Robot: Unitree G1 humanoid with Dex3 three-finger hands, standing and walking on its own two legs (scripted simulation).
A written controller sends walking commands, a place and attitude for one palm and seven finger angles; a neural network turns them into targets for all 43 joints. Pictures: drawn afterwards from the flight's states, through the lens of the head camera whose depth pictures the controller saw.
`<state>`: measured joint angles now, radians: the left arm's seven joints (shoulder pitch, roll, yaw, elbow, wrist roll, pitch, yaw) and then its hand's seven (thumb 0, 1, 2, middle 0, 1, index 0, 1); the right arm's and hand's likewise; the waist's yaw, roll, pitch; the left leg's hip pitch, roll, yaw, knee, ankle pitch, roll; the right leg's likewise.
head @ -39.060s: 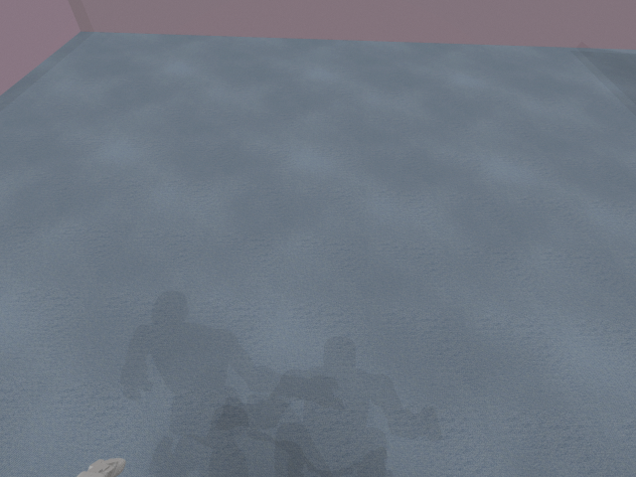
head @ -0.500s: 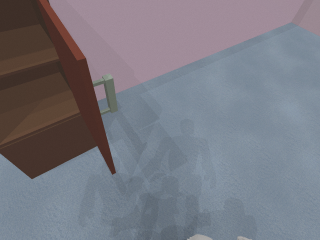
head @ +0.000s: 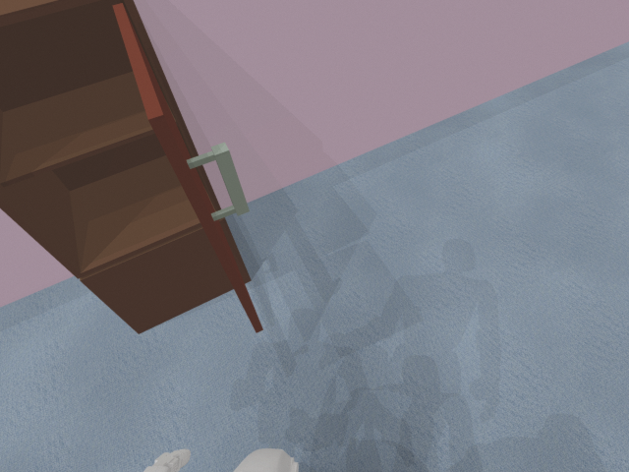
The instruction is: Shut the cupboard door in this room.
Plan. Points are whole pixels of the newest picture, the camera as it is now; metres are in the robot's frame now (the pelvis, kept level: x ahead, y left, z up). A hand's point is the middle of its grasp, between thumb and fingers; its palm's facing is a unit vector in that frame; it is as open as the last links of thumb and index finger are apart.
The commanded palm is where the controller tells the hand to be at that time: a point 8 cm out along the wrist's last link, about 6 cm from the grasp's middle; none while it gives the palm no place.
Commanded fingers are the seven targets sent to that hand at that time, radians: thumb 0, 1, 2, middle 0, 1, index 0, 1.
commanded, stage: turn or walk to find it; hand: left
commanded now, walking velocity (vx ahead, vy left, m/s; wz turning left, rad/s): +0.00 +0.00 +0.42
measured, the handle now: (219, 186) +0.51 +0.16 +0.06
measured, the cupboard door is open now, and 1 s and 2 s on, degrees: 88 88 88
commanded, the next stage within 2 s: stand and wait in 0.76 s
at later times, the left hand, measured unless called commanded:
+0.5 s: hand out of the picture -0.04 +0.25 -0.17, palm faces +0.29 -0.92 -0.27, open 7.4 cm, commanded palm none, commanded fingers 0.00 0.90 0.90 -0.20 -0.30 -0.20 -0.30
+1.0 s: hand out of the picture -0.02 +0.18 -0.15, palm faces +0.41 -0.87 -0.27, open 7.3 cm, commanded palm none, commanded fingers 0.00 0.90 0.90 -0.20 -0.30 -0.20 -0.30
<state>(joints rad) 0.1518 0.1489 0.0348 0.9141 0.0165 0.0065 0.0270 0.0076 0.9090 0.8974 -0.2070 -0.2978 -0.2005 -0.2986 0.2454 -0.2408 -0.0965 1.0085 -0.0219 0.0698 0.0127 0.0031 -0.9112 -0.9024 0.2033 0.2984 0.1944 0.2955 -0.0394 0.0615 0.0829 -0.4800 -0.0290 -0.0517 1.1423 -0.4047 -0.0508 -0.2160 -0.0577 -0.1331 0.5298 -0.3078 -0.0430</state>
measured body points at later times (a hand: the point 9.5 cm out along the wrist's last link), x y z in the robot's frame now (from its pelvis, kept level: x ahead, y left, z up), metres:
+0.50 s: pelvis -0.01 +0.03 +0.00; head +0.02 +0.05 +0.45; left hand -0.06 +0.30 -0.15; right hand +0.16 -0.18 -0.14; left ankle -0.05 +0.14 -0.74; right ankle -0.01 -0.10 -0.67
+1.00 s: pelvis +0.00 -0.02 +0.00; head +0.04 -0.04 +0.45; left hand -0.05 +0.22 -0.13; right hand +0.13 -0.23 -0.17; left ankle -0.11 +0.12 -0.68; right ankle +0.03 -0.09 -0.74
